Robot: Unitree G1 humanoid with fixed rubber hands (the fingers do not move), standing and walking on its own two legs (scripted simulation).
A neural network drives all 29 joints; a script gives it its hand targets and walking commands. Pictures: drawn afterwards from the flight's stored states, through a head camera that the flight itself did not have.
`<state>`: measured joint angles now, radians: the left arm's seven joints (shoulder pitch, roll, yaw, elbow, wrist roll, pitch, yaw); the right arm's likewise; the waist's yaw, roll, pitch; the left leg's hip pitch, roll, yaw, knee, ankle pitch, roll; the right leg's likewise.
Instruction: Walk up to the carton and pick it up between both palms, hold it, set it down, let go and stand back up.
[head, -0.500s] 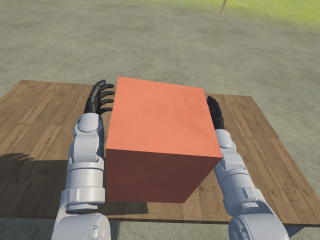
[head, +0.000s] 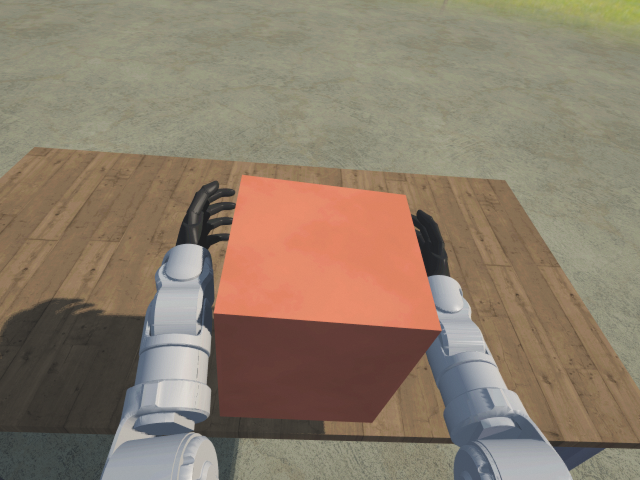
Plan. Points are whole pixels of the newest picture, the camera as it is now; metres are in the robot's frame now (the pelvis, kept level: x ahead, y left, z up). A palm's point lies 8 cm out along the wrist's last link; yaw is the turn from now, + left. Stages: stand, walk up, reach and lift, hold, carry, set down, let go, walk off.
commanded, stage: set down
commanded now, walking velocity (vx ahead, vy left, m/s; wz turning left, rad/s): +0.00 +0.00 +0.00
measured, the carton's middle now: (311, 307) +0.34 -0.01 +0.07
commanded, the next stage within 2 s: none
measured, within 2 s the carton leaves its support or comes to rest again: rests again in 1.30 s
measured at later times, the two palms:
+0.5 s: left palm (205, 259) +0.38 +0.12 +0.11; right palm (433, 286) +0.35 -0.18 +0.09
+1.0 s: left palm (211, 265) +0.39 +0.12 +0.09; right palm (432, 295) +0.35 -0.18 +0.07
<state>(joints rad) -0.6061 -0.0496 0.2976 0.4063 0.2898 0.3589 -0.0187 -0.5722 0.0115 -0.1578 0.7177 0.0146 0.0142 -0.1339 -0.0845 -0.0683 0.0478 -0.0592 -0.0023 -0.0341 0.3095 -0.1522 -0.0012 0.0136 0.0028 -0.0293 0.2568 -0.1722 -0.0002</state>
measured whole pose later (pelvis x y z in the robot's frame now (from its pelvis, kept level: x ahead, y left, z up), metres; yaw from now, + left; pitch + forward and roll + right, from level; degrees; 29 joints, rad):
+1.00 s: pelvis +0.00 +0.00 +0.00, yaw -1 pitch -1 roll -1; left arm -0.60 -0.05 0.30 0.63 0.28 0.11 0.00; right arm -0.52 0.04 -0.26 0.80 -0.12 -0.14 -0.11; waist -0.06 -0.03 0.01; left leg -0.15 0.01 -0.01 0.30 -0.14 -0.01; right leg -0.08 0.01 -0.03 0.24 -0.15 0.00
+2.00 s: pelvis +0.01 +0.00 +0.00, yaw -1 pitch +0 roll -1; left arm -0.59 -0.05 0.38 0.80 0.33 -0.08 -0.02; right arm -0.54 0.09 -0.42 0.91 -0.27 -0.29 -0.07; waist -0.05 -0.03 0.01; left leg -0.16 0.02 0.01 0.31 -0.15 0.00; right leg -0.09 0.01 -0.04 0.23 -0.15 0.00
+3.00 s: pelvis -0.01 +0.00 -0.02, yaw -4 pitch +11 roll -2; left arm -0.66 0.19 0.06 1.02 -0.14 -0.21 0.07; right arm -0.68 -0.24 0.07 1.10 0.36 -0.26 -0.11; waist -0.03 0.03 -0.17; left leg -0.51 0.06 0.03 0.56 -0.23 -0.01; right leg -0.44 0.04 -0.02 0.46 -0.20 -0.01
